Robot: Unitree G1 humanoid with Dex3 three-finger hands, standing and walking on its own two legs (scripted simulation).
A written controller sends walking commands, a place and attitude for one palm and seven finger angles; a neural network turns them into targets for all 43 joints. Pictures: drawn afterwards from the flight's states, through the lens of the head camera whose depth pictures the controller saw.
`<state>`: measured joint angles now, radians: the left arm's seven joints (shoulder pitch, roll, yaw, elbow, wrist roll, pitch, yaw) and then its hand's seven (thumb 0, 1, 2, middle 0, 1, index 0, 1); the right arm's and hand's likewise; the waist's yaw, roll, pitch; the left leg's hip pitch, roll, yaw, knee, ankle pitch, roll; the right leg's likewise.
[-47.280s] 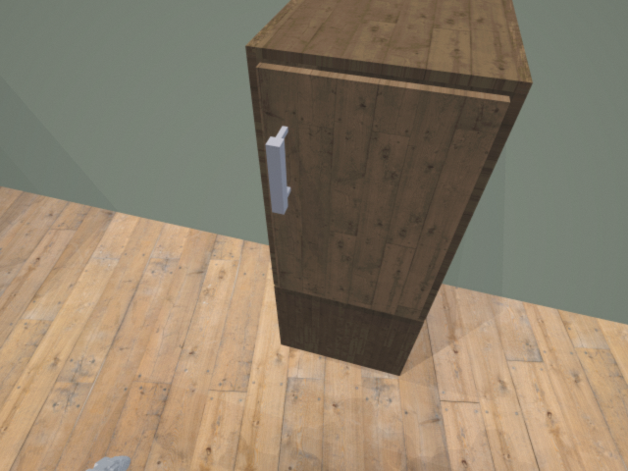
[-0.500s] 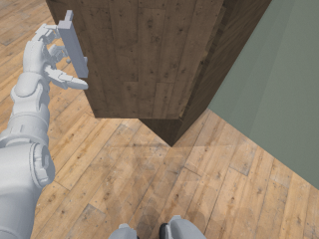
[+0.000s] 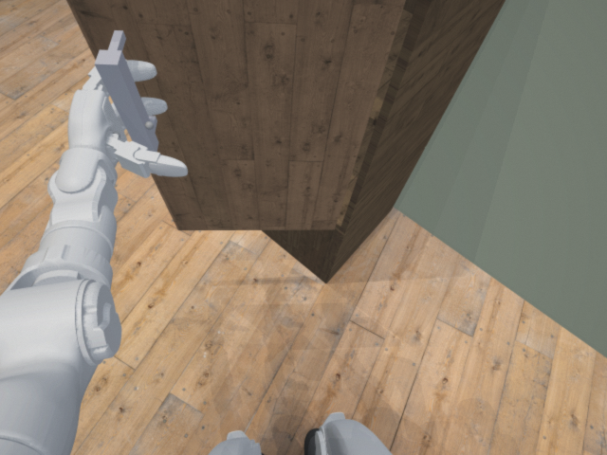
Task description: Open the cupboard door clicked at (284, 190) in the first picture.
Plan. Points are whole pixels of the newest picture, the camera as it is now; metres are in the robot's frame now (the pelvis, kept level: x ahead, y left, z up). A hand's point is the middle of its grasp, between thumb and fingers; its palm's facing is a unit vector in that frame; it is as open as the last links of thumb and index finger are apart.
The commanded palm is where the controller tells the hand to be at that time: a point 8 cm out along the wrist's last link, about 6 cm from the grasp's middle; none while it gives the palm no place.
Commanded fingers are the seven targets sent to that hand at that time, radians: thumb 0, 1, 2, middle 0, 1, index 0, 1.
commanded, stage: slide the fingers in behind the handle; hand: left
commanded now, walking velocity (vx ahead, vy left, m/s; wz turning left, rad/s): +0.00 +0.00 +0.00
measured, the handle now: (134, 97) +0.57 +0.17 +0.09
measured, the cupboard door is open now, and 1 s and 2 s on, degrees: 43 43 78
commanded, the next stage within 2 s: close the thumb around the handle in 0.36 s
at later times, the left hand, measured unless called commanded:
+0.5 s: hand (145, 125) +0.52 +0.15 +0.10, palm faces -0.06 -1.00 -0.02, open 14.0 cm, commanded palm +0.50 +0.20 +0.10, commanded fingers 0.00 -0.33 0.37 -0.31 -1.22 -0.31 -1.22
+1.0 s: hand (148, 125) +0.52 +0.15 +0.09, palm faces -0.05 -1.00 -0.02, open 6.9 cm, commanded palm +0.50 +0.19 +0.10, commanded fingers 0.00 0.90 0.90 -0.40 -1.35 -0.40 -1.35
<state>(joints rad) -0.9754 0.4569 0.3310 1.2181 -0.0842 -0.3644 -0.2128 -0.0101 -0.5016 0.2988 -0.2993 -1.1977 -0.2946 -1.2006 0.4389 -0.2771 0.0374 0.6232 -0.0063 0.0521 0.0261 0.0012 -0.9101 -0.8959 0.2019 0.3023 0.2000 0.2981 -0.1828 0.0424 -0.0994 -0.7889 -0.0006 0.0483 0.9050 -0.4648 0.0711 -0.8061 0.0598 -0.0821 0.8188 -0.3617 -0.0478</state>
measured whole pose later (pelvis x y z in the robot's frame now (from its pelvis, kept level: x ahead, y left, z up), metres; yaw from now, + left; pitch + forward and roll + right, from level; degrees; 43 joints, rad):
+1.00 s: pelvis +0.00 +0.00 +0.00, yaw +0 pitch +20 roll -3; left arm -0.99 0.45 0.30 1.24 -0.09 -0.38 -0.20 0.00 0.53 0.74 -0.37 -1.31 -0.35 -1.31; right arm 0.44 -0.28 0.03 0.65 -0.01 0.04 0.03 0.00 -0.91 -0.90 0.20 0.30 0.20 0.30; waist -0.18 0.05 -0.10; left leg -0.80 -0.01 0.04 0.91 -0.47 0.07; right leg -0.81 0.05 -0.09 0.82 -0.37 -0.04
